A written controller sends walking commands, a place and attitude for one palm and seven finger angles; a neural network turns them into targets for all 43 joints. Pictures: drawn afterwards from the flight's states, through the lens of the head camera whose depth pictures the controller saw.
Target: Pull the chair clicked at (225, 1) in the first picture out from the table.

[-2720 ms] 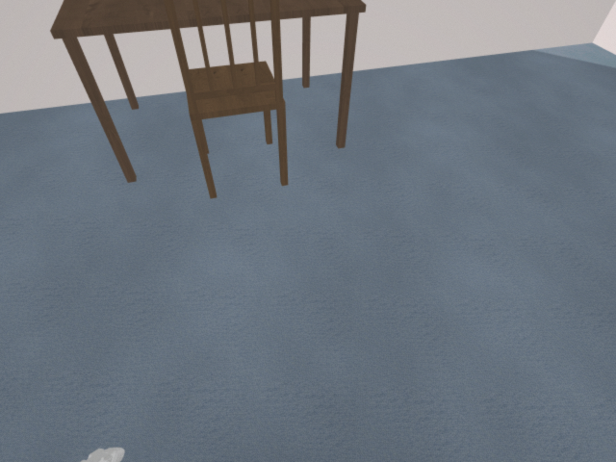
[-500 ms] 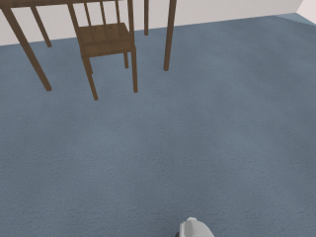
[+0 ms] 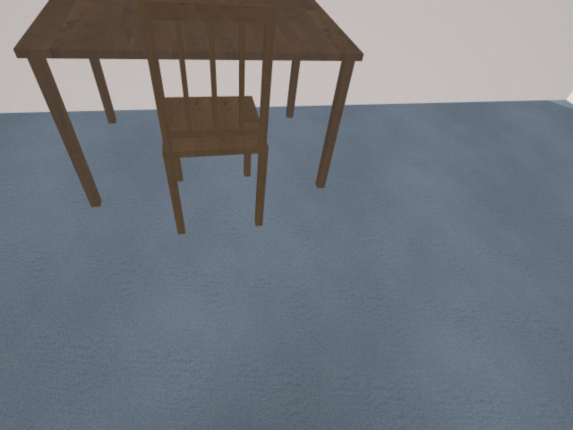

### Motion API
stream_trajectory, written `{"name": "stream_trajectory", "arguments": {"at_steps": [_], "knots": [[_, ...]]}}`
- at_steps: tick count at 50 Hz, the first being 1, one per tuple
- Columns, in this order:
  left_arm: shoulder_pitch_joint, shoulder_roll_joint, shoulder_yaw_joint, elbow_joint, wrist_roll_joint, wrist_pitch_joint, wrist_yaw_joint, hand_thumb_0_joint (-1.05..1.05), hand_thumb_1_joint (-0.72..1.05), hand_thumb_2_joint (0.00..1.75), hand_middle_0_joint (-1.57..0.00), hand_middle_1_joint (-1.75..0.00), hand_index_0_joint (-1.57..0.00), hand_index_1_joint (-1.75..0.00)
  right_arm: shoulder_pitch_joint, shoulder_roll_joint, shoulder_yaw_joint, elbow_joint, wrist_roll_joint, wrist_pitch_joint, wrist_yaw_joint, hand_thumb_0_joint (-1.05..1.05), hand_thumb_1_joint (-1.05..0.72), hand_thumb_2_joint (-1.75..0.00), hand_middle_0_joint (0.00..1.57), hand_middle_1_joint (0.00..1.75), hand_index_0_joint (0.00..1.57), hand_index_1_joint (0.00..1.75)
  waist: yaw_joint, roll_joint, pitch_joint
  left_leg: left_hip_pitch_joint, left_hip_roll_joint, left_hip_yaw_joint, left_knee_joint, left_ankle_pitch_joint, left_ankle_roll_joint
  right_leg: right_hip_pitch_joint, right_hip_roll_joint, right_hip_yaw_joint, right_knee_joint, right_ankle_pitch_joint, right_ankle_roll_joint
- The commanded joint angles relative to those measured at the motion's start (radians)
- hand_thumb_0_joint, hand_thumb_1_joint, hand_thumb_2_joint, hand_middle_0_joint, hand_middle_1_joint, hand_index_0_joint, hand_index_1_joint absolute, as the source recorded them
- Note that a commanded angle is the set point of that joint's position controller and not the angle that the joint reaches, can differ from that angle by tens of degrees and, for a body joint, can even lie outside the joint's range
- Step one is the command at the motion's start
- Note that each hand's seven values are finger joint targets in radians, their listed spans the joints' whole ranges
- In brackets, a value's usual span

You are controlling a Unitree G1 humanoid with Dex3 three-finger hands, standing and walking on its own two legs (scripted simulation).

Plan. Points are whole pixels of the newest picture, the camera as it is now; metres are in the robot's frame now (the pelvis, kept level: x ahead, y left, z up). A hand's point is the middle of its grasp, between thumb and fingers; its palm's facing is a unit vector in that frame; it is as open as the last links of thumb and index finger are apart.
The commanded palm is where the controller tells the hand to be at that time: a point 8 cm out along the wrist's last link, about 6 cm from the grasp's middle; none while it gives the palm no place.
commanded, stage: walk to a spot facing it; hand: left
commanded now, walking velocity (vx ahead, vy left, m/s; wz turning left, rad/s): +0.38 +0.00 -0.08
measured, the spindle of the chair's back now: (213, 80) +1.09 +0.30 -0.04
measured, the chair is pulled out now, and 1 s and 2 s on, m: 0.00 0.00 0.00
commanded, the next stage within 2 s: turn to face it in 0.58 s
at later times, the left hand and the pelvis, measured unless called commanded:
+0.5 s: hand (218, 325) +0.34 +0.14 -0.17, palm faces -0.08 -0.98 -0.20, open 7.3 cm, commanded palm none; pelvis +0.23 -0.04 -0.01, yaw -4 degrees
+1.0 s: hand (204, 314) +0.37 +0.18 -0.19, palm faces +0.16 -0.97 -0.15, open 7.3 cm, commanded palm none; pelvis +0.38 +0.00 +0.00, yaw +6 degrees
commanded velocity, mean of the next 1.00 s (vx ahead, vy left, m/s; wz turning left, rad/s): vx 0.21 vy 0.00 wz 0.16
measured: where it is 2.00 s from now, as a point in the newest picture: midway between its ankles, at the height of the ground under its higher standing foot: (269, 380)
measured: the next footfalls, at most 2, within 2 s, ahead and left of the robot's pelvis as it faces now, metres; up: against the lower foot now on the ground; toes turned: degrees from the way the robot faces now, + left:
right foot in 0.48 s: +0.37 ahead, -0.16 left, +0.00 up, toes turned -12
left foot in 0.90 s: +0.49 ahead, +0.09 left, +0.00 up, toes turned +14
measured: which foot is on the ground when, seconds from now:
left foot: down 0.00-0.48, up 0.50-0.88, down 0.90-1.00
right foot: up 0.00-0.46, down 0.48-0.90, up 0.92-1.00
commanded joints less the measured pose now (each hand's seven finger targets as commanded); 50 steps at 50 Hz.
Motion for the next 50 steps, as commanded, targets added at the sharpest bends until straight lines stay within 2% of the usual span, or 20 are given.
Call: {"name": "stream_trajectory", "arguments": {"at_steps": [1,3,6,12,19,20,22,23,24,25,27,30,36,40,43,44,45,46,47,50], "knots": [[-0.127,0.049,0.005,-0.138,0.000,-0.021,0.002,0.00,0.90,0.90,-0.20,-0.30,-0.20,-0.30,0.385,-0.216,-0.035,0.080,-0.014,0.003,-0.034,0.00,-0.90,-0.90,0.20,0.30,0.20,0.30,-0.141,0.322,0.086,0.386,0.361,-0.650,-0.509,-0.334,0.163,-0.603,-0.004,0.131,0.608,-0.140,-0.026],[-0.110,0.043,0.011,-0.108,0.001,-0.024,-0.014,0.00,0.90,0.90,-0.20,-0.30,-0.20,-0.30,0.245,-0.148,-0.012,0.036,-0.004,-0.010,-0.037,0.00,-0.90,-0.90,0.20,0.30,0.20,0.30,-0.073,0.135,0.109,0.310,0.295,-0.456,-0.491,-0.195,0.143,-0.596,-0.073,0.163,0.657,0.036,-0.019],[-0.038,0.012,0.010,-0.069,0.007,-0.002,-0.019,0.00,0.90,0.90,-0.20,-0.30,-0.20,-0.30,0.199,-0.092,-0.006,0.046,0.002,-0.034,-0.043,0.00,-0.90,-0.90,0.20,0.30,0.20,0.30,-0.018,0.129,0.063,0.286,0.205,-0.207,-0.473,0.110,0.113,-0.498,-0.093,0.147,0.587,0.142,0.012],[-0.143,-0.009,0.002,-0.096,0.002,0.015,-0.024,0.00,0.90,0.90,-0.20,-0.30,-0.20,-0.30,0.261,-0.095,-0.006,0.098,0.009,-0.034,-0.046,0.00,-0.90,-0.90,0.20,0.30,0.20,0.30,-0.029,0.133,0.109,0.364,0.179,-0.064,-0.489,0.282,0.125,-0.532,-0.100,0.089,0.339,0.218,0.033],[-0.254,-0.004,-0.001,-0.115,-0.004,-0.005,-0.025,0.00,0.90,0.90,-0.20,-0.30,-0.20,-0.30,0.323,-0.103,-0.006,0.155,-0.004,-0.020,-0.043,0.00,-0.90,-0.90,0.20,0.30,0.20,0.30,-0.052,0.166,0.126,0.413,0.200,-0.002,-0.392,0.482,0.105,-0.367,-0.025,0.019,0.049,0.199,-0.028],[-0.205,0.007,0.002,-0.102,-0.003,-0.009,-0.024,0.00,0.90,0.90,-0.20,-0.30,-0.20,-0.30,0.306,-0.114,-0.006,0.155,-0.002,-0.018,-0.045,0.00,-0.90,-0.90,0.20,0.30,0.20,0.30,-0.023,0.160,0.103,0.403,0.205,0.008,-0.323,0.575,0.100,-0.278,-0.005,0.012,0.027,0.180,-0.044],[0.066,0.067,0.023,-0.018,0.005,-0.029,-0.017,0.00,0.90,0.90,-0.20,-0.30,-0.20,-0.30,0.264,-0.127,-0.008,0.154,0.008,-0.015,-0.042,0.00,-0.90,-0.90,0.20,0.30,0.20,0.30,0.106,0.096,-0.037,0.296,0.138,0.055,0.014,0.619,0.049,0.093,0.028,0.006,-0.070,0.248,-0.071],[0.205,0.175,0.052,0.018,0.012,-0.042,-0.003,0.00,0.90,0.90,-0.20,-0.30,-0.20,-0.30,0.302,-0.078,-0.002,0.138,0.021,-0.018,-0.031,0.00,-0.90,-0.90,0.20,0.30,0.20,0.30,0.148,-0.123,-0.171,0.048,0.048,0.084,0.332,0.291,0.012,0.365,-0.194,0.271,-0.109,0.251,-0.133],[0.264,0.257,0.063,0.029,-0.006,-0.041,0.007,0.00,0.90,0.90,-0.20,-0.30,-0.20,-0.30,0.307,-0.036,0.008,0.100,0.028,-0.017,-0.031,0.00,-0.90,-0.90,0.20,0.30,0.20,0.30,0.124,-0.257,-0.223,-0.171,-0.081,0.005,0.645,-0.292,-0.009,0.451,-0.430,0.657,-0.246,0.367,-0.235],[0.194,0.247,0.062,0.010,-0.016,-0.029,0.013,0.00,0.90,0.90,-0.20,-0.30,-0.20,-0.30,0.231,-0.046,0.000,0.085,0.027,-0.010,-0.035,0.00,-0.90,-0.90,0.20,0.30,0.20,0.30,0.119,-0.094,-0.135,-0.224,-0.031,-0.093,0.737,-0.283,0.010,0.332,-0.432,0.603,-0.288,0.291,-0.262],[0.021,0.147,0.030,-0.033,-0.013,-0.034,0.018,0.00,0.90,0.90,-0.20,-0.30,-0.20,-0.30,0.176,-0.040,-0.002,0.079,0.011,0.006,-0.030,0.00,-0.90,-0.90,0.20,0.30,0.20,0.30,0.051,-0.095,0.020,-0.233,0.044,-0.148,0.751,-0.130,0.009,0.031,-0.391,0.507,-0.370,0.029,-0.196],[-0.081,0.055,0.000,-0.052,-0.002,-0.043,0.026,0.00,0.90,0.90,-0.20,-0.30,-0.20,-0.30,0.257,0.007,0.003,0.117,-0.002,0.044,-0.021,0.00,-0.90,-0.90,0.20,0.30,0.20,0.30,-0.044,-0.062,0.058,-0.122,0.055,-0.131,0.590,-0.031,-0.011,-0.179,-0.282,0.221,-0.406,0.082,-0.117],[-0.072,0.068,-0.003,-0.052,-0.003,-0.045,0.025,0.00,0.90,0.90,-0.20,-0.30,-0.20,-0.30,0.157,0.016,0.006,0.055,0.003,0.060,-0.004,0.00,-0.90,-0.90,0.20,0.30,0.20,0.30,-0.043,-0.087,0.099,-0.104,0.036,-0.063,0.253,0.043,-0.041,-0.156,-0.254,0.045,-0.401,0.250,-0.111],[-0.033,0.105,0.009,-0.053,-0.002,-0.029,0.029,0.00,0.90,0.90,-0.20,-0.30,-0.20,-0.30,0.053,-0.013,0.007,0.000,0.005,0.051,0.005,0.00,-0.90,-0.90,0.20,0.30,0.20,0.30,-0.003,-0.083,0.081,-0.048,0.005,-0.026,0.079,0.014,-0.034,-0.048,-0.287,0.027,-0.295,0.398,-0.102],[-0.033,0.120,0.019,-0.063,-0.011,-0.007,0.031,0.00,0.90,0.90,-0.20,-0.30,-0.20,-0.30,0.119,-0.075,-0.002,0.004,0.000,0.050,0.003,0.00,-0.90,-0.90,0.20,0.30,0.20,0.30,-0.044,-0.006,0.024,0.173,-0.028,-0.008,-0.101,0.135,-0.023,-0.073,-0.249,-0.036,-0.082,0.389,-0.046],[-0.018,0.090,0.017,-0.079,-0.017,0.004,0.026,0.00,0.90,0.90,-0.20,-0.30,-0.20,-0.30,0.192,-0.156,-0.019,0.008,-0.005,0.045,-0.005,0.00,-0.90,-0.90,0.20,0.30,0.20,0.30,-0.069,0.197,-0.035,0.300,0.076,-0.177,-0.189,0.327,0.027,-0.168,-0.161,-0.077,0.122,0.223,0.011],[-0.014,0.042,0.009,-0.116,-0.028,0.010,0.024,0.00,0.90,0.90,-0.20,-0.30,-0.20,-0.30,0.250,-0.254,-0.034,0.004,-0.007,0.045,-0.016,0.00,-0.90,-0.90,0.20,0.30,0.20,0.30,-0.083,0.433,-0.060,0.372,0.310,-0.483,-0.304,0.583,0.163,-0.334,-0.034,-0.075,0.394,-0.275,0.070],[-0.053,0.060,0.002,-0.135,-0.014,0.021,0.033,0.00,0.90,0.90,-0.20,-0.30,-0.20,-0.30,0.242,-0.264,-0.030,0.010,-0.001,0.052,-0.028,0.00,-0.90,-0.90,0.20,0.30,0.20,0.30,-0.088,0.317,-0.089,0.325,0.335,-0.520,-0.340,0.436,0.209,-0.344,-0.033,0.058,0.527,-0.316,0.055],[-0.079,0.043,0.006,-0.133,-0.013,0.024,0.034,0.00,0.90,0.90,-0.20,-0.30,-0.20,-0.30,0.182,-0.253,-0.030,-0.005,0.000,0.052,-0.037,0.00,-0.90,-0.90,0.20,0.30,0.20,0.30,-0.072,0.308,-0.089,0.294,0.302,-0.512,-0.350,0.319,0.203,-0.396,-0.045,0.102,0.594,-0.250,0.053],[-0.063,0.048,0.011,-0.101,-0.008,0.029,0.021,0.00,0.90,0.90,-0.20,-0.30,-0.20,-0.30,0.034,-0.176,-0.008,-0.051,0.002,0.043,-0.042,0.00,-0.90,-0.90,0.20,0.30,0.20,0.30,-0.019,0.159,-0.039,0.170,0.189,-0.328,-0.360,0.293,0.146,-0.347,-0.074,0.136,0.560,-0.058,0.063]]}}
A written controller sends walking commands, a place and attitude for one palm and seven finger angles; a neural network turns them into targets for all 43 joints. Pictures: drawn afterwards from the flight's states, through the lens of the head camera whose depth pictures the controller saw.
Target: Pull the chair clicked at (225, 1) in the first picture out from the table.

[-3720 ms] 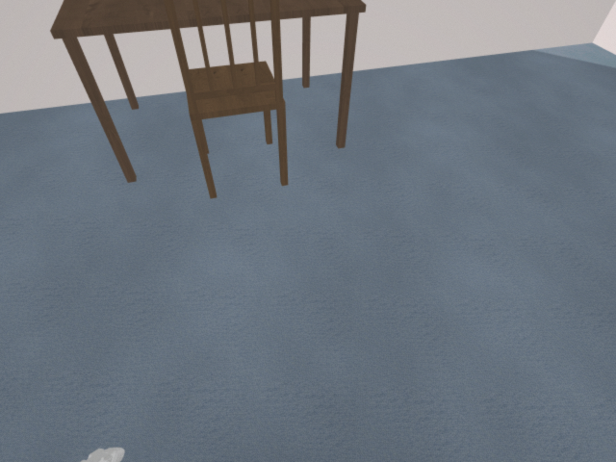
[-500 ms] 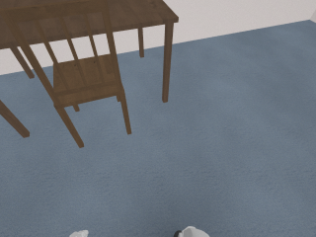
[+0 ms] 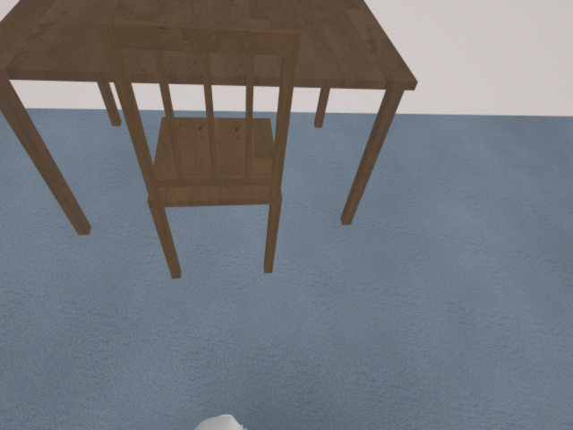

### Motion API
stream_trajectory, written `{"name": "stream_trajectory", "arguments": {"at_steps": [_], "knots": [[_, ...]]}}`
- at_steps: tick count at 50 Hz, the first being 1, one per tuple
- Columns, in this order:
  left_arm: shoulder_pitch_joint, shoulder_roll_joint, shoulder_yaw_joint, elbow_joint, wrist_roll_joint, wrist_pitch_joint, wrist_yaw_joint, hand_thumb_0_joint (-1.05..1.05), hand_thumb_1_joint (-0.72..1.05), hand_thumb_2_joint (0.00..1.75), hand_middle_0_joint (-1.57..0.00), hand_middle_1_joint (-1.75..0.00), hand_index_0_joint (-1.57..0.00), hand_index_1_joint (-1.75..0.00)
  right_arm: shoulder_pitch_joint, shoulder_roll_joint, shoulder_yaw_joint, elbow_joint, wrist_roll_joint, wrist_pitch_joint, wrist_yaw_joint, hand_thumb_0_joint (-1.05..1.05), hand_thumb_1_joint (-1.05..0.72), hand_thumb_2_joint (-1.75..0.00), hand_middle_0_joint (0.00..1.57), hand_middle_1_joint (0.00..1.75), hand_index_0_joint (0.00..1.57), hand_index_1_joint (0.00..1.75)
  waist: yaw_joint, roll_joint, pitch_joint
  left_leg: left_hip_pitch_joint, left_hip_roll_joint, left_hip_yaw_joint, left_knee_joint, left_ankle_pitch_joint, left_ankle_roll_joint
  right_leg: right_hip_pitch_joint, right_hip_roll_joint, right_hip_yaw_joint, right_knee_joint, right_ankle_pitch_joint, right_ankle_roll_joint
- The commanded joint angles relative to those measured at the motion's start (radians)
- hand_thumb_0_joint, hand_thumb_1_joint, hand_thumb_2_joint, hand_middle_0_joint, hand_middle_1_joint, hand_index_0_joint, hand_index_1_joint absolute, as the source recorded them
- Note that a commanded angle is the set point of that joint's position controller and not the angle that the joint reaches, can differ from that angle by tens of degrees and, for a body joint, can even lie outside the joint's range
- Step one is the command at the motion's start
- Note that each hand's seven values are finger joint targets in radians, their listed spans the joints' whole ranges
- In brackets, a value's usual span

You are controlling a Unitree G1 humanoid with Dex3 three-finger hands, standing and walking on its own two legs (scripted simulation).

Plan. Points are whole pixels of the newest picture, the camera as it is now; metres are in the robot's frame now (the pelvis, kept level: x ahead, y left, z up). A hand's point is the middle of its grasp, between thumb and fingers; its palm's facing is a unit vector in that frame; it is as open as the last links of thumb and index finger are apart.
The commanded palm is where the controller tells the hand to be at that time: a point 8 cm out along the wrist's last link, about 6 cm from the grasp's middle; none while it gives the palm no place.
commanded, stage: turn to face it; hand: left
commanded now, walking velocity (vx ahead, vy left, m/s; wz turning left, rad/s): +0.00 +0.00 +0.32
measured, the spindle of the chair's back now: (210, 123) +0.74 +0.23 -0.04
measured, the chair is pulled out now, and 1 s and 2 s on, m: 0.00 0.00 0.00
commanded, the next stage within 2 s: take the last steps up to it in 0.34 s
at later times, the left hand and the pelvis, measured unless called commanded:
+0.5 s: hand out of the picture +0.05 +0.15 -0.14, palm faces +0.17 -0.95 -0.25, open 7.3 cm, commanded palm none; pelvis +0.01 -0.04 +0.02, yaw +8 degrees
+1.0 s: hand out of the picture +0.06 +0.20 -0.15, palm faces +0.24 -0.95 -0.20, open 7.4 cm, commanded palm none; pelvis +0.09 +0.01 +0.02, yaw +12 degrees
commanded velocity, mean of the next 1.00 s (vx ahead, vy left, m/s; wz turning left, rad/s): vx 0.17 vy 0.01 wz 0.13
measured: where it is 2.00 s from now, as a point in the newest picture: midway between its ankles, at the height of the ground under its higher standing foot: (259, 398)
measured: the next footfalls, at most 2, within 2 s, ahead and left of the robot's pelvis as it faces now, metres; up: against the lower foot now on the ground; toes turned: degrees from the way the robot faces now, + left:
right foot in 0.38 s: +0.07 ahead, -0.15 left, +0.00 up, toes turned +2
left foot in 0.76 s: +0.02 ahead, +0.13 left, +0.00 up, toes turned +17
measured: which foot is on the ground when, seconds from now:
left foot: down 0.00-0.40, up 0.42-0.74, down 0.76-1.00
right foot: up 0.00-0.36, down 0.38-0.78, up 0.80-1.00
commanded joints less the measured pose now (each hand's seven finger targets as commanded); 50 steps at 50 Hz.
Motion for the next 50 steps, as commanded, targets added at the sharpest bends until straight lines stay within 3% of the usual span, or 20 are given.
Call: {"name": "stream_trajectory", "arguments": {"at_steps": [1,5,13,17,18,19,20,21,22,24,29,32,36,37,38,39,40,42,45,50], "knots": [[0.030,0.059,0.010,-0.072,-0.002,-0.016,0.002,0.00,0.90,0.90,-0.20,-0.30,-0.20,-0.30,0.049,-0.162,-0.026,-0.050,0.002,-0.008,-0.020,0.00,-0.90,-0.90,0.20,0.30,0.20,0.30,-0.017,0.162,-0.133,0.182,0.234,-0.282,-0.354,0.262,0.077,-0.126,-0.031,0.088,0.077,0.111,0.013],[0.031,0.059,0.009,-0.083,-0.002,-0.001,0.007,0.00,0.90,0.90,-0.20,-0.30,-0.20,-0.30,0.055,-0.165,-0.032,-0.047,0.004,0.001,-0.017,0.00,-0.90,-0.90,0.20,0.30,0.20,0.30,-0.024,0.123,-0.151,0.222,0.218,-0.283,-0.371,0.231,0.094,-0.108,-0.010,0.081,-0.037,0.119,0.017],[-0.017,0.057,0.006,-0.121,-0.003,0.007,0.015,0.00,0.90,0.90,-0.20,-0.30,-0.20,-0.30,0.050,-0.176,-0.046,-0.042,-0.005,0.028,-0.011,0.00,-0.90,-0.90,0.20,0.30,0.20,0.30,-0.039,0.171,-0.096,0.166,0.209,-0.372,-0.395,0.037,0.103,-0.017,0.021,0.083,-0.260,0.085,-0.005],[0.077,0.065,0.003,-0.099,-0.007,-0.008,0.021,0.00,0.90,0.90,-0.20,-0.30,-0.20,-0.30,0.017,-0.162,-0.046,-0.047,0.005,0.032,-0.004,0.00,-0.90,-0.90,0.20,0.30,0.20,0.30,0.011,0.123,-0.108,0.068,0.136,-0.340,-0.329,-0.015,0.037,0.199,0.036,0.063,-0.587,0.274,-0.021],[0.085,0.103,0.007,-0.100,0.000,-0.015,0.026,0.00,0.90,0.90,-0.20,-0.30,-0.20,-0.30,0.022,-0.127,-0.042,-0.049,0.012,0.034,0.002,0.00,-0.90,-0.90,0.20,0.30,0.20,0.30,0.013,0.042,-0.083,-0.010,0.069,-0.278,-0.240,-0.074,-0.015,0.253,-0.038,0.146,-0.711,0.268,-0.045],[0.064,0.173,0.018,-0.113,0.009,-0.023,0.031,0.00,0.90,0.90,-0.20,-0.30,-0.20,-0.30,0.036,-0.071,-0.033,-0.061,0.019,0.036,0.008,0.00,-0.90,-0.90,0.20,0.30,0.20,0.30,-0.001,-0.146,-0.060,-0.111,-0.042,-0.173,-0.081,-0.157,-0.077,0.254,-0.223,0.355,-0.809,0.204,-0.120],[0.021,0.226,0.028,-0.148,0.008,-0.020,0.029,0.00,0.90,0.90,-0.20,-0.30,-0.20,-0.30,0.013,-0.090,-0.039,-0.083,0.013,0.046,0.009,0.00,-0.90,-0.90,0.20,0.30,0.20,0.30,0.010,-0.207,-0.048,-0.075,-0.076,-0.134,0.123,-0.247,-0.091,0.111,-0.358,0.441,-0.881,0.156,-0.210],[-0.024,0.210,0.030,-0.161,0.003,-0.024,0.033,0.00,0.90,0.90,-0.20,-0.30,-0.20,-0.30,-0.001,-0.117,-0.049,-0.078,0.004,0.061,0.009,0.00,-0.90,-0.90,0.20,0.30,0.20,0.30,0.002,-0.219,-0.019,-0.077,-0.052,-0.170,0.264,-0.258,-0.087,0.038,-0.332,0.421,-0.882,0.190,-0.222],[-0.061,0.174,0.020,-0.163,0.003,-0.024,0.032,0.00,0.90,0.90,-0.20,-0.30,-0.20,-0.30,0.015,-0.107,-0.051,-0.056,0.004,0.066,0.010,0.00,-0.90,-0.90,0.20,0.30,0.20,0.30,-0.020,-0.149,0.010,-0.072,-0.046,-0.172,0.365,-0.216,-0.087,0.009,-0.279,0.354,-0.863,0.241,-0.213],[-0.078,0.144,0.015,-0.162,0.002,-0.035,0.027,0.00,0.90,0.90,-0.20,-0.30,-0.20,-0.30,0.093,-0.089,-0.046,-0.023,0.002,0.060,0.016,0.00,-0.90,-0.90,0.20,0.30,0.20,0.30,-0.047,-0.071,-0.020,-0.095,-0.026,-0.148,0.411,-0.144,-0.101,0.101,-0.219,0.236,-0.828,0.294,-0.180],[0.097,0.153,0.024,-0.082,0.011,-0.061,0.010,0.00,0.90,0.90,-0.20,-0.30,-0.20,-0.30,0.000,-0.074,-0.034,-0.046,-0.002,0.031,0.025,0.00,-0.90,-0.90,0.20,0.30,0.20,0.30,0.042,-0.091,-0.012,-0.141,0.002,-0.091,0.218,-0.195,-0.103,0.277,-0.245,0.238,-0.834,0.211,-0.197],[0.142,0.172,0.026,-0.048,0.015,-0.063,0.002,0.00,0.90,0.90,-0.20,-0.30,-0.20,-0.30,-0.018,-0.062,-0.022,-0.052,0.000,0.013,0.026,0.00,-0.90,-0.90,0.20,0.30,0.20,0.30,0.059,-0.110,-0.032,-0.080,-0.010,-0.067,0.076,-0.226,-0.088,0.304,-0.244,0.245,-0.815,0.229,-0.207],[0.072,0.155,0.022,-0.035,0.000,-0.050,-0.006,0.00,0.90,0.90,-0.20,-0.30,-0.20,-0.30,0.161,-0.063,-0.013,0.022,0.000,-0.006,0.013,0.00,-0.90,-0.90,0.20,0.30,0.20,0.30,-0.029,-0.088,-0.051,0.288,-0.044,-0.005,-0.241,-0.068,-0.073,0.093,-0.141,0.108,-0.697,0.112,-0.127],[0.064,0.110,0.012,-0.042,-0.006,-0.046,-0.011,0.00,0.90,0.90,-0.20,-0.30,-0.20,-0.30,0.220,-0.113,-0.021,0.043,-0.001,-0.014,0.003,0.00,-0.90,-0.90,0.20,0.30,0.20,0.30,-0.056,0.045,-0.065,0.429,0.037,-0.115,-0.290,-0.098,-0.049,-0.035,-0.093,0.058,-0.576,0.096,-0.092],[0.038,0.055,0.000,-0.067,-0.007,-0.046,-0.019,0.00,0.90,0.90,-0.20,-0.30,-0.20,-0.30,0.302,-0.194,-0.039,0.063,-0.008,-0.019,-0.005,0.00,-0.90,-0.90,0.20,0.30,0.20,0.30,-0.092,0.266,-0.075,0.510,0.234,-0.381,-0.373,-0.152,0.029,-0.195,-0.001,-0.042,-0.350,0.078,-0.048],[-0.036,0.044,-0.008,-0.110,0.002,-0.051,-0.020,0.00,0.90,0.90,-0.20,-0.30,-0.20,-0.30,0.360,-0.239,-0.047,0.068,-0.004,-0.012,-0.013,0.00,-0.90,-0.90,0.20,0.30,0.20,0.30,-0.114,0.263,-0.013,0.477,0.344,-0.517,-0.449,-0.164,0.101,-0.306,0.035,-0.027,-0.186,-0.024,-0.043],[-0.079,0.045,-0.004,-0.113,0.009,-0.049,-0.016,0.00,0.90,0.90,-0.20,-0.30,-0.20,-0.30,0.347,-0.218,-0.040,0.083,-0.008,-0.017,-0.019,0.00,-0.90,-0.90,0.20,0.30,0.20,0.30,-0.120,0.306,0.017,0.438,0.345,-0.510,-0.473,-0.182,0.117,-0.342,0.005,0.034,-0.063,-0.025,-0.052],[-0.096,0.064,0.005,-0.091,0.002,-0.054,-0.030,0.00,0.90,0.90,-0.20,-0.30,-0.20,-0.30,0.258,-0.146,-0.019,0.067,-0.004,-0.028,-0.025,0.00,-0.90,-0.90,0.20,0.30,0.20,0.30,-0.082,0.251,0.085,0.362,0.279,-0.382,-0.468,-0.047,0.104,-0.345,-0.039,0.084,0.005,0.106,-0.057],[-0.027,0.040,-0.004,-0.050,-0.002,-0.049,-0.038,0.00,0.90,0.90,-0.20,-0.30,-0.20,-0.30,0.202,-0.132,-0.011,0.064,0.001,-0.047,-0.028,0.00,-0.90,-0.90,0.20,0.30,0.20,0.30,-0.027,0.182,0.039,0.335,0.226,-0.231,-0.443,0.208,0.087,-0.231,-0.041,0.057,-0.075,0.188,-0.035],[-0.065,0.024,-0.004,-0.069,-0.003,-0.051,-0.041,0.00,0.90,0.90,-0.20,-0.30,-0.20,-0.30,0.208,-0.140,-0.025,0.093,-0.003,-0.046,-0.024,0.00,-0.90,-0.90,0.20,0.30,0.20,0.30,-0.026,0.164,0.035,0.300,0.216,-0.178,-0.404,0.204,0.080,-0.093,-0.005,0.005,-0.332,0.228,-0.044]]}}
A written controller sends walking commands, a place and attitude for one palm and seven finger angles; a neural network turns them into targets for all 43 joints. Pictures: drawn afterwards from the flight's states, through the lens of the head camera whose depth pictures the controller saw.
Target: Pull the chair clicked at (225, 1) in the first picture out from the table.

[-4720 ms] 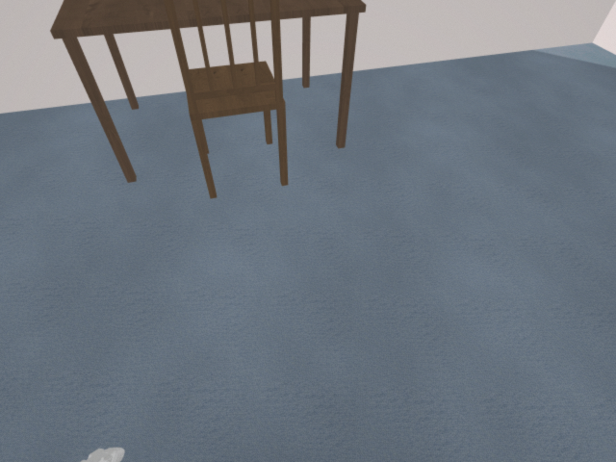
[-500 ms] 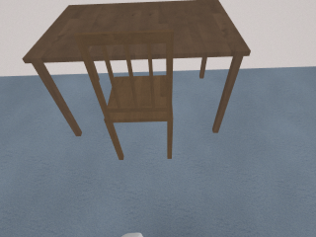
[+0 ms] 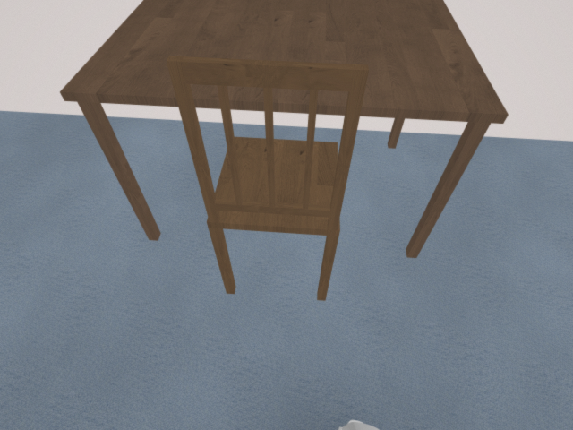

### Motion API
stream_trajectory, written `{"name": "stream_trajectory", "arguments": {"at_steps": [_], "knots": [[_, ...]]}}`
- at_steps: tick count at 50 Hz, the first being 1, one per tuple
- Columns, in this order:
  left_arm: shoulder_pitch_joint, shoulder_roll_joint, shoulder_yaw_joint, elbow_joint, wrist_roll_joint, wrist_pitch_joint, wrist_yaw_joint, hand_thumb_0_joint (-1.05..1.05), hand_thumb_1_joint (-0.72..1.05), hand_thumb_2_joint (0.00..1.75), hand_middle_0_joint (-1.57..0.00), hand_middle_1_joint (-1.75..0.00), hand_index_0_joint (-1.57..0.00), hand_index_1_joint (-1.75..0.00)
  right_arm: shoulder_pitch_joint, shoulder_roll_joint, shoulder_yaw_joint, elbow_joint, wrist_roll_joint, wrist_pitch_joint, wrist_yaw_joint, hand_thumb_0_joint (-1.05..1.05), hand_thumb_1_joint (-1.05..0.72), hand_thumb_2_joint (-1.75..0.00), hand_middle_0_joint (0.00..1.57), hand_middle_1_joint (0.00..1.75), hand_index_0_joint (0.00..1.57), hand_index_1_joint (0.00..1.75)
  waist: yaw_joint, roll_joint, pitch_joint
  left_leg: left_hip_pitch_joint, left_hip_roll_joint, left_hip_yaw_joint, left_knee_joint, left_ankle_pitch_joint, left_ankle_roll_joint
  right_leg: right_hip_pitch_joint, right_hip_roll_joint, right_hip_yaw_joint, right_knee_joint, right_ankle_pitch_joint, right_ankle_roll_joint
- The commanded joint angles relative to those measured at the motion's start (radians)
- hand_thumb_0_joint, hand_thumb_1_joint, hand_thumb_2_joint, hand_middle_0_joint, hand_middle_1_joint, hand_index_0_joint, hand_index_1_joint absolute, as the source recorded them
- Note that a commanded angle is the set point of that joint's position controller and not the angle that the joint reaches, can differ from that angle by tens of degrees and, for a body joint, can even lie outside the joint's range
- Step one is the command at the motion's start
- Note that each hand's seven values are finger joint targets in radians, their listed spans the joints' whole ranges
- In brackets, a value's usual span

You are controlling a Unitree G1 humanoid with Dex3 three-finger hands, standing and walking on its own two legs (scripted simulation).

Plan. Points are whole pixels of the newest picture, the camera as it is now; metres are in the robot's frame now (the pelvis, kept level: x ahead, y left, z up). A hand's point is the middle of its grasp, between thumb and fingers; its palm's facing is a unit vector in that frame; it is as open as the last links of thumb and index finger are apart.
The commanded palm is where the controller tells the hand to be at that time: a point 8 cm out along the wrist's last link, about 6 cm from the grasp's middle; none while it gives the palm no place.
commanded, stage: take the last steps up to it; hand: left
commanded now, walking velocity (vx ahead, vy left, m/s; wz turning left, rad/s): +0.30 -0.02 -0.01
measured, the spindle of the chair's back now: (270, 154) +0.69 +0.08 -0.06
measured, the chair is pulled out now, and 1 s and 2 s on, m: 0.00 0.00 0.00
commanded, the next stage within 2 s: come to a stop and stand still in 0.44 s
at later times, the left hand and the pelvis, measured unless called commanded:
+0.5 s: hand out of the picture +0.14 +0.15 -0.18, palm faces +0.09 -0.99 -0.15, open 7.3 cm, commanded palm none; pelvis +0.16 -0.01 +0.00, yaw +0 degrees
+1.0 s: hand (206, 347) +0.28 +0.17 -0.17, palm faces +0.01 -0.95 -0.30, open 7.3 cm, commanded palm none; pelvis +0.22 -0.04 -0.01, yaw -1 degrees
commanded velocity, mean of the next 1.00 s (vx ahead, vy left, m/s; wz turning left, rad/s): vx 0.02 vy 0.00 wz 0.00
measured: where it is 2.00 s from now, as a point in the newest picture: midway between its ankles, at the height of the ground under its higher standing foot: outside the picture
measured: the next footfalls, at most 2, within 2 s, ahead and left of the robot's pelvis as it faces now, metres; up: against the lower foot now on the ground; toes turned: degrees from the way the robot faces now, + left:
right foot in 0.10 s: +0.15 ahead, -0.12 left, +0.00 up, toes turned -8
left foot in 0.54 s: +0.27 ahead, +0.11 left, +0.00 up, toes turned +7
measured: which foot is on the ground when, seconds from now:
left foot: down 0.00-0.10, up 0.12-0.52, down 0.54-0.94, up 0.96-1.00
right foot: up 0.00-0.08, down 0.10-0.54, up 0.56-0.90, down 0.92-1.00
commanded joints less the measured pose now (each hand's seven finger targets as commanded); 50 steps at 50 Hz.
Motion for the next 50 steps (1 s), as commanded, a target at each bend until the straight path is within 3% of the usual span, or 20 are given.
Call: {"name": "stream_trajectory", "arguments": {"at_steps": [1,3,4,5,6,7,9,11,14,21,25,27,28,32,38,43,45,47,48,50], "knots": [[-0.044,0.026,0.003,-0.084,-0.004,-0.035,-0.001,0.00,0.90,0.90,-0.20,-0.30,-0.20,-0.30,0.027,-0.194,-0.046,-0.017,-0.004,-0.009,-0.009,0.00,-0.90,-0.90,0.20,0.30,0.20,0.30,-0.004,0.141,0.048,-0.075,0.241,-0.125,-0.094,0.276,0.163,0.067,0.021,-0.026,-0.179,0.062,-0.011],[0.075,0.048,0.016,-0.043,0.001,-0.045,0.003,0.00,0.90,0.90,-0.20,-0.30,-0.20,-0.30,0.015,-0.182,-0.045,-0.009,0.000,-0.004,-0.007,0.00,-0.90,-0.90,0.20,0.30,0.20,0.30,0.054,0.066,0.015,-0.158,0.189,-0.081,0.054,0.260,0.125,0.285,0.066,-0.057,-0.295,0.141,-0.028],[0.187,0.102,0.029,-0.011,0.004,-0.055,0.008,0.00,0.90,0.90,-0.20,-0.30,-0.20,-0.30,0.014,-0.160,-0.041,-0.011,0.008,-0.008,-0.002,0.00,-0.90,-0.90,0.20,0.30,0.20,0.30,0.106,-0.043,-0.030,-0.255,0.124,-0.027,0.240,0.227,0.096,0.455,0.021,0.029,-0.355,0.121,-0.055],[0.291,0.199,0.054,0.015,0.011,-0.065,0.021,0.00,0.90,0.90,-0.20,-0.30,-0.20,-0.30,0.051,-0.089,-0.029,-0.029,0.017,-0.016,0.008,0.00,-0.90,-0.90,0.20,0.30,0.20,0.30,0.129,-0.297,-0.097,-0.469,0.005,0.048,0.552,-0.044,0.052,0.622,-0.230,0.399,-0.492,0.065,-0.149],[0.330,0.246,0.057,0.017,-0.009,-0.067,0.027,0.00,0.90,0.90,-0.20,-0.30,-0.20,-0.30,0.023,-0.111,-0.028,-0.058,0.019,-0.010,0.008,0.00,-0.90,-0.90,0.20,0.30,0.20,0.30,0.132,-0.347,-0.145,-0.531,-0.008,-0.029,0.788,-0.280,0.058,0.602,-0.344,0.610,-0.631,0.010,-0.219],[0.253,0.206,0.050,0.004,-0.008,-0.065,0.033,0.00,0.90,0.90,-0.20,-0.30,-0.20,-0.30,-0.061,-0.117,-0.036,-0.066,0.015,-0.008,0.010,0.00,-0.90,-0.90,0.20,0.30,0.20,0.30,0.122,-0.240,-0.073,-0.588,0.031,-0.095,0.899,-0.206,0.063,0.502,-0.332,0.606,-0.663,-0.052,-0.241],[0.096,0.120,0.030,-0.041,-0.005,-0.068,0.044,0.00,0.90,0.90,-0.20,-0.30,-0.20,-0.30,-0.075,-0.099,-0.038,-0.061,0.005,-0.002,0.018,0.00,-0.90,-0.90,0.20,0.30,0.20,0.30,0.043,-0.032,0.011,-0.566,0.102,-0.116,0.885,-0.048,0.058,0.326,-0.275,0.402,-0.657,-0.024,-0.218],[0.045,0.066,0.010,-0.050,0.001,-0.079,0.045,0.00,0.90,0.90,-0.20,-0.30,-0.20,-0.30,-0.023,-0.066,-0.031,-0.036,-0.002,0.016,0.022,0.00,-0.90,-0.90,0.20,0.30,0.20,0.30,-0.009,-0.059,0.018,-0.479,0.106,-0.081,0.793,0.019,0.034,0.218,-0.202,0.220,-0.667,0.153,-0.177],[0.050,0.072,0.008,-0.040,0.003,-0.083,0.043,0.00,0.90,0.90,-0.20,-0.30,-0.20,-0.30,-0.005,-0.051,-0.029,-0.040,-0.001,0.030,0.026,0.00,-0.90,-0.90,0.20,0.30,0.20,0.30,-0.025,-0.076,-0.005,-0.440,0.094,-0.034,0.620,0.038,0.013,0.227,-0.163,0.124,-0.667,0.273,-0.187],[0.091,0.111,0.013,-0.004,0.001,-0.073,0.039,0.00,0.90,0.90,-0.20,-0.30,-0.20,-0.30,-0.139,-0.065,-0.020,-0.094,0.003,0.010,0.034,0.00,-0.90,-0.90,0.20,0.30,0.20,0.30,0.016,-0.084,0.015,-0.364,0.057,0.009,0.324,0.067,0.014,0.290,-0.166,0.117,-0.620,0.314,-0.180],[0.078,0.080,0.008,0.010,-0.006,-0.058,0.041,0.00,0.90,0.90,-0.20,-0.30,-0.20,-0.30,-0.016,-0.105,-0.020,-0.048,-0.002,-0.007,0.021,0.00,-0.90,-0.90,0.20,0.30,0.20,0.30,-0.044,-0.035,-0.010,-0.094,0.034,0.010,0.100,0.172,0.028,0.227,-0.085,0.063,-0.419,0.280,-0.119],[0.112,0.002,-0.006,-0.018,-0.014,-0.055,0.036,0.00,0.90,0.90,-0.20,-0.30,-0.20,-0.30,0.127,-0.248,-0.047,-0.023,-0.013,-0.008,0.003,0.00,-0.90,-0.90,0.20,0.30,0.20,0.30,-0.065,0.314,-0.092,0.097,0.352,-0.390,-0.059,0.394,0.183,-0.008,0.097,-0.063,0.019,-0.214,-0.043],[0.086,0.012,-0.011,-0.022,-0.008,-0.048,0.047,0.00,0.90,0.90,-0.20,-0.30,-0.20,-0.30,0.118,-0.232,-0.038,-0.014,-0.007,0.000,-0.013,0.00,-0.90,-0.90,0.20,0.30,0.20,0.30,-0.066,0.304,-0.101,0.065,0.381,-0.421,-0.090,0.480,0.210,-0.038,0.087,0.038,0.149,-0.289,-0.042],[0.104,-0.023,-0.028,0.040,-0.016,-0.018,0.058,0.00,0.90,0.90,-0.20,-0.30,-0.20,-0.30,-0.107,-0.124,-0.002,-0.054,0.002,0.004,-0.034,0.00,-0.90,-0.90,0.20,0.30,0.20,0.30,0.022,0.112,-0.070,-0.102,0.274,-0.148,-0.036,0.867,0.181,0.130,0.015,0.095,0.002,-0.133,0.006],[0.068,0.039,-0.012,0.002,-0.004,0.026,0.065,0.00,0.90,0.90,-0.20,-0.30,-0.20,-0.30,-0.104,-0.190,-0.042,-0.042,0.010,0.043,-0.040,0.00,-0.90,-0.90,0.20,0.30,0.20,0.30,-0.005,0.165,-0.104,-0.016,0.285,-0.121,0.004,0.930,0.166,0.130,0.044,0.050,-0.113,-0.065,0.008],[0.053,0.047,0.007,-0.043,-0.002,0.034,0.063,0.00,0.90,0.90,-0.20,-0.30,-0.20,-0.30,-0.135,-0.214,-0.065,-0.069,0.000,0.068,-0.033,0.00,-0.90,-0.90,0.20,0.30,0.20,0.30,0.010,0.173,-0.085,-0.089,0.282,-0.110,0.051,0.773,0.146,0.182,0.054,0.050,-0.189,0.005,-0.007],[0.084,0.070,0.009,-0.044,0.002,0.020,0.063,0.00,0.90,0.90,-0.20,-0.30,-0.20,-0.30,-0.151,-0.195,-0.064,-0.082,0.005,0.072,-0.025,0.00,-0.90,-0.90,0.20,0.30,0.20,0.30,0.033,0.095,-0.091,-0.157,0.210,-0.076,0.141,0.536,0.081,0.282,0.028,0.075,-0.383,0.262,-0.014],[0.052,0.177,0.014,-0.055,0.007,0.001,0.067,0.00,0.90,0.90,-0.20,-0.30,-0.20,-0.30,-0.120,-0.107,-0.050,-0.103,0.019,0.081,-0.010,0.00,-0.90,-0.90,0.20,0.30,0.20,0.30,0.009,-0.181,-0.089,-0.299,-0.004,0.019,0.368,-0.146,-0.018,0.313,-0.254,0.334,-0.476,0.750,-0.155],[0.062,0.190,0.015,-0.061,0.003,-0.003,0.067,0.00,0.90,0.90,-0.20,-0.30,-0.20,-0.30,-0.145,-0.107,-0.050,-0.109,0.017,0.101,-0.014,0.00,-0.90,-0.90,0.20,0.30,0.20,0.30,0.037,-0.199,-0.114,-0.295,-0.009,-0.065,0.501,-0.301,-0.013,0.274,-0.290,0.383,-0.503,0.788,-0.216],[-0.017,0.157,0.006,-0.073,0.002,-0.002,0.074,0.00,0.90,0.90,-0.20,-0.30,-0.20,-0.30,-0.127,-0.118,-0.052,-0.084,0.014,0.112,-0.013,0.00,-0.90,-0.90,0.20,0.30,0.20,0.30,0.000,-0.141,-0.075,-0.336,-0.003,-0.121,0.659,-0.228,-0.016,0.257,-0.238,0.331,-0.497,0.698,-0.237]]}}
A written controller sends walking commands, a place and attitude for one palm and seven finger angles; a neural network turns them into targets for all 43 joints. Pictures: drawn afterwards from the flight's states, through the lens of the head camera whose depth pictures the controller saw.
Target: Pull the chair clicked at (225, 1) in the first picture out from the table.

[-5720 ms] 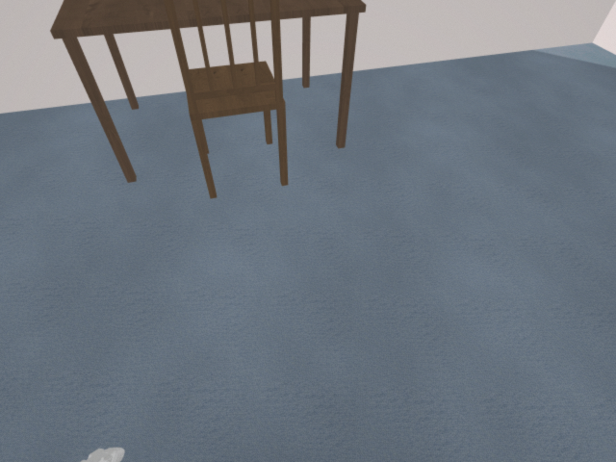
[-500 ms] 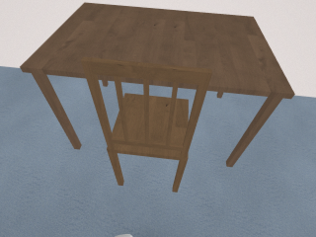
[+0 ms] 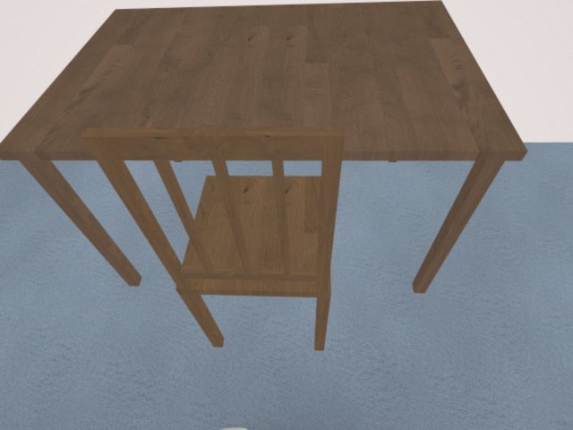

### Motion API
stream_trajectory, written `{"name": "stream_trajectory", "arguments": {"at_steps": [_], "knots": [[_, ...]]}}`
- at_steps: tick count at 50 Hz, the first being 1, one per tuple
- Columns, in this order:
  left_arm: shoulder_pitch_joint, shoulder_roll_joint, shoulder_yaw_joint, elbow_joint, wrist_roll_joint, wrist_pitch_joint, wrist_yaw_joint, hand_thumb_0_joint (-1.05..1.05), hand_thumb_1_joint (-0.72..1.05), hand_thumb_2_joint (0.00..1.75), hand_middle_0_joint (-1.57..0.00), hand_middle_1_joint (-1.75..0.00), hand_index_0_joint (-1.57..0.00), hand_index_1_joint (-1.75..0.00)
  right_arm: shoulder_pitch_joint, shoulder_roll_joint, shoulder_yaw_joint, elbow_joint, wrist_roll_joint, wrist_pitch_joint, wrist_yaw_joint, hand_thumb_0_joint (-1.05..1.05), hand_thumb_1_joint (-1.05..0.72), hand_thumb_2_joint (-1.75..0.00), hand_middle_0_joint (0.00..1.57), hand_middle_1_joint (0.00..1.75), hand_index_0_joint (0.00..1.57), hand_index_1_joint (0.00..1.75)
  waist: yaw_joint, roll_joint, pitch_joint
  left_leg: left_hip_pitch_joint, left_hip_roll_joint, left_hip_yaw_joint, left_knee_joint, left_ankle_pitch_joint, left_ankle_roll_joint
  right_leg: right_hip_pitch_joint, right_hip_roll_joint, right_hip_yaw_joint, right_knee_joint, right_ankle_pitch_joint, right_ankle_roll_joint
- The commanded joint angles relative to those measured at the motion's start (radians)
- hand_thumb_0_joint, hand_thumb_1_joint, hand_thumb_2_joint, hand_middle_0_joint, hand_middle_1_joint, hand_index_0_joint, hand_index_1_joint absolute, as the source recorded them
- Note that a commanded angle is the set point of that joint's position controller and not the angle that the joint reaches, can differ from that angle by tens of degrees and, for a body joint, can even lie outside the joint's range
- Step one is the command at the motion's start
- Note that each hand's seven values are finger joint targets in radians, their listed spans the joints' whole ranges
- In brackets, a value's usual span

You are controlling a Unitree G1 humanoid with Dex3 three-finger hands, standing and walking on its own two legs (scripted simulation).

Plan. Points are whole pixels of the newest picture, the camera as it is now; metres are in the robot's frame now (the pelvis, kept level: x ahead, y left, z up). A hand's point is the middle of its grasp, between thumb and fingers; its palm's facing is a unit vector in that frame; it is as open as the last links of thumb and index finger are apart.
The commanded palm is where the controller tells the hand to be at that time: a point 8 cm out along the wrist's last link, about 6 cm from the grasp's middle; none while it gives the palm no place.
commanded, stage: come to a stop and stand still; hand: left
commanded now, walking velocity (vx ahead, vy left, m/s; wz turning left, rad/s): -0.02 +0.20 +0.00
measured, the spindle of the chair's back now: (236, 225) +0.47 +0.13 -0.05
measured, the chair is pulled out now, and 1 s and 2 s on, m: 0.00 0.00 0.00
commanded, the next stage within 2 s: look again from close up in 0.56 s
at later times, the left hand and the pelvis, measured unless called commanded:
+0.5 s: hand out of the picture -0.05 +0.21 -0.17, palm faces +0.08 -0.98 -0.19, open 7.4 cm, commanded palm none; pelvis -0.04 +0.02 +0.01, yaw +1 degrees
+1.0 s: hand out of the picture -0.07 +0.17 -0.17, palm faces +0.05 -0.98 -0.18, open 7.3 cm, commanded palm none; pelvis -0.06 +0.01 +0.01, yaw +1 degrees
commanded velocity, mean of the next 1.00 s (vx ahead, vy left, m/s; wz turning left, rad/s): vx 0.05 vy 0.00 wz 0.00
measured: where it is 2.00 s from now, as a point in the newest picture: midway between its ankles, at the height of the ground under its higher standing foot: outside the picture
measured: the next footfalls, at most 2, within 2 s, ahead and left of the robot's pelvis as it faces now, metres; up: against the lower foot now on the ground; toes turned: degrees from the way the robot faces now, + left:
left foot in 0.38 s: -0.05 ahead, +0.15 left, +0.00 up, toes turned +3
right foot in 0.64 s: -0.01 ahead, -0.08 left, +0.00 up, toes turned -2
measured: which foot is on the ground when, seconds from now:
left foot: up 0.00-0.36, down 0.38-1.00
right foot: down 0.00-0.40, up 0.42-0.62, down 0.64-1.00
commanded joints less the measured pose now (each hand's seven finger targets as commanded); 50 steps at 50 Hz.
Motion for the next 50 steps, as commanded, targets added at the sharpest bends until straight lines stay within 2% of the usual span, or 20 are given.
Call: {"name": "stream_trajectory", "arguments": {"at_steps": [1,4,12,14,16,17,18,20,21,24,28,30,32,33,34,35,36,40,46,50], "knots": [[0.041,0.159,0.021,-0.038,-0.005,-0.014,0.017,0.00,0.90,0.90,-0.20,-0.30,-0.20,-0.30,0.060,-0.062,-0.008,-0.043,-0.002,0.005,0.006,0.00,-0.90,-0.90,0.20,0.30,0.20,0.30,0.003,-0.163,-0.110,-0.095,-0.019,-0.102,0.342,-0.059,-0.013,0.097,-0.298,0.264,-0.232,0.651,-0.181],[0.049,0.162,0.028,-0.047,-0.006,-0.016,0.018,0.00,0.90,0.90,-0.20,-0.30,-0.20,-0.30,0.055,-0.073,-0.008,-0.044,-0.004,0.006,0.015,0.00,-0.90,-0.90,0.20,0.30,0.20,0.30,0.022,-0.152,-0.106,-0.117,-0.014,-0.099,0.336,-0.006,-0.029,0.122,-0.287,0.230,-0.249,0.564,-0.162],[0.086,0.187,0.044,-0.044,0.004,-0.011,0.008,0.00,0.90,0.90,-0.20,-0.30,-0.20,-0.30,0.065,-0.056,0.010,-0.066,-0.006,-0.017,0.026,0.00,-0.90,-0.90,0.20,0.30,0.20,0.30,0.061,-0.196,-0.117,-0.024,-0.021,-0.048,0.004,0.012,-0.012,0.135,-0.260,0.291,-0.350,0.108,-0.147],[0.084,0.175,0.042,-0.032,0.003,-0.011,0.005,0.00,0.90,0.90,-0.20,-0.30,-0.20,-0.30,0.097,-0.042,0.017,-0.051,-0.006,-0.025,0.023,0.00,-0.90,-0.90,0.20,0.30,0.20,0.30,0.051,-0.189,-0.123,0.051,-0.033,-0.029,-0.120,0.035,-0.004,0.109,-0.231,0.283,-0.370,0.007,-0.129],[0.050,0.159,0.037,-0.025,-0.005,-0.009,0.003,0.00,0.90,0.90,-0.20,-0.30,-0.20,-0.30,0.185,-0.031,0.026,-0.019,-0.008,-0.037,0.019,0.00,-0.90,-0.90,0.20,0.30,0.20,0.30,0.006,-0.176,-0.121,0.202,-0.042,-0.012,-0.299,0.144,0.008,0.006,-0.190,0.253,-0.370,-0.133,-0.079],[0.035,0.135,0.030,-0.022,-0.008,-0.006,0.002,0.00,0.90,0.90,-0.20,-0.30,-0.20,-0.30,0.220,-0.035,0.030,-0.001,-0.009,-0.043,0.015,0.00,-0.90,-0.90,0.20,0.30,0.20,0.30,-0.010,-0.156,-0.103,0.265,-0.031,-0.027,-0.368,0.162,0.017,-0.063,-0.152,0.220,-0.349,-0.197,-0.044],[0.032,0.098,0.021,-0.023,-0.012,-0.004,0.000,0.00,0.90,0.90,-0.20,-0.30,-0.20,-0.30,0.242,-0.052,0.030,0.005,-0.015,-0.050,0.012,0.00,-0.90,-0.90,0.20,0.30,0.20,0.30,-0.015,-0.072,-0.077,0.247,0.021,-0.095,-0.436,0.102,0.039,-0.099,-0.094,0.179,-0.290,-0.211,-0.010],[0.044,0.037,0.009,-0.028,-0.015,-0.001,-0.014,0.00,0.90,0.90,-0.20,-0.30,-0.20,-0.30,0.201,-0.127,0.024,-0.016,-0.027,-0.052,0.006,0.00,-0.90,-0.90,0.20,0.30,0.20,0.30,0.006,0.106,-0.019,0.019,0.186,-0.297,-0.590,-0.185,0.105,-0.029,0.001,0.031,-0.106,-0.081,0.034],[0.031,0.033,0.006,-0.012,-0.001,0.002,-0.014,0.00,0.90,0.90,-0.20,-0.30,-0.20,-0.30,0.142,-0.118,0.026,-0.018,-0.022,-0.057,0.004,0.00,-0.90,-0.90,0.20,0.30,0.20,0.30,0.014,0.199,0.040,-0.051,0.202,-0.339,-0.653,-0.242,0.117,-0.018,0.012,0.009,-0.021,-0.039,0.044],[0.083,0.026,0.003,0.024,0.001,0.000,-0.024,0.00,0.90,0.90,-0.20,-0.30,-0.20,-0.30,0.126,-0.081,0.039,-0.013,-0.014,-0.067,-0.012,0.00,-0.90,-0.90,0.20,0.30,0.20,0.30,0.026,0.131,0.076,-0.006,0.192,-0.288,-0.616,-0.023,0.147,-0.074,0.004,0.040,0.139,-0.067,0.035],[0.084,0.000,-0.012,0.039,-0.013,-0.021,-0.020,0.00,0.90,0.90,-0.20,-0.30,-0.20,-0.30,0.199,-0.071,0.042,0.028,-0.017,-0.083,-0.024,0.00,-0.90,-0.90,0.20,0.30,0.20,0.30,-0.001,0.111,0.011,0.193,0.184,-0.225,-0.450,0.545,0.162,-0.077,-0.006,0.030,-0.007,-0.092,0.046],[0.166,0.007,-0.013,0.076,-0.021,-0.032,-0.015,0.00,0.90,0.90,-0.20,-0.30,-0.20,-0.30,0.207,-0.068,0.043,0.045,-0.008,-0.084,-0.028,0.00,-0.90,-0.90,0.20,0.30,0.20,0.30,0.027,0.048,-0.054,0.201,0.141,-0.173,-0.323,0.680,0.116,0.080,-0.011,0.042,-0.220,0.128,0.041],[0.221,0.049,-0.014,0.121,-0.023,-0.049,-0.001,0.00,0.90,0.90,-0.20,-0.30,-0.20,-0.30,0.220,-0.020,0.050,0.049,0.005,-0.095,-0.024,0.00,-0.90,-0.90,0.20,0.30,0.20,0.30,0.013,-0.040,-0.118,0.109,0.059,-0.105,-0.283,0.489,0.043,0.247,-0.119,0.147,-0.217,0.505,0.002],[0.236,0.064,-0.013,0.151,-0.012,-0.054,0.050,0.00,0.90,0.90,-0.20,-0.30,-0.20,-0.30,0.141,-0.058,0.047,0.011,0.008,-0.099,-0.010,0.00,-0.90,-0.90,0.20,0.30,0.20,0.30,0.019,-0.007,-0.066,0.094,0.059,-0.051,-0.158,0.496,0.018,0.157,-0.127,0.148,-0.147,0.731,0.000],[0.250,0.093,-0.004,0.131,-0.011,-0.065,0.048,0.00,0.90,0.90,-0.20,-0.30,-0.20,-0.30,0.169,-0.029,0.058,-0.001,0.006,-0.091,-0.006,0.00,-0.90,-0.90,0.20,0.30,0.20,0.30,0.005,-0.052,-0.115,0.048,0.038,-0.040,-0.127,0.421,0.013,0.231,-0.156,0.127,-0.135,0.888,-0.021],[0.266,0.062,-0.019,0.118,-0.015,-0.071,0.037,0.00,0.90,0.90,-0.20,-0.30,-0.20,-0.30,0.226,0.015,0.065,-0.003,-0.002,-0.093,-0.004,0.00,-0.90,-0.90,0.20,0.30,0.20,0.30,-0.012,-0.127,-0.205,0.076,0.023,-0.041,-0.164,0.236,0.028,0.258,-0.166,0.156,-0.103,0.876,-0.038],[0.231,0.042,-0.030,0.110,-0.015,-0.069,0.031,0.00,0.90,0.90,-0.20,-0.30,-0.20,-0.30,0.238,0.009,0.060,0.005,-0.004,-0.091,-0.006,0.00,-0.90,-0.90,0.20,0.30,0.20,0.30,-0.020,-0.176,-0.225,0.086,0.018,-0.044,-0.188,0.244,0.030,0.273,-0.158,0.138,-0.093,0.860,-0.040],[0.209,0.026,-0.035,0.086,-0.017,-0.062,0.020,0.00,0.90,0.90,-0.20,-0.30,-0.20,-0.30,0.229,0.003,0.058,0.020,-0.007,-0.081,-0.009,0.00,-0.90,-0.90,0.20,0.30,0.20,0.30,-0.014,-0.063,-0.067,0.097,0.040,-0.056,-0.229,0.312,0.031,0.123,-0.104,0.142,-0.140,0.525,-0.032],[0.180,0.035,-0.034,0.073,-0.017,-0.055,0.012,0.00,0.90,0.90,-0.20,-0.30,-0.20,-0.30,0.207,-0.007,0.060,0.021,-0.007,-0.072,-0.001,0.00,-0.90,-0.90,0.20,0.30,0.20,0.30,-0.016,-0.050,0.017,0.098,0.036,-0.073,-0.285,0.252,0.032,0.031,-0.083,0.159,-0.226,0.158,-0.025],[0.183,0.040,-0.033,0.061,-0.017,-0.051,0.008,0.00,0.90,0.90,-0.20,-0.30,-0.20,-0.30,0.209,-0.019,0.061,0.020,-0.007,-0.073,0.003,0.00,-0.90,-0.90,0.20,0.30,0.20,0.30,-0.011,-0.062,0.024,0.081,0.032,-0.084,-0.314,0.211,0.038,0.027,-0.074,0.161,-0.263,0.017,-0.017]]}}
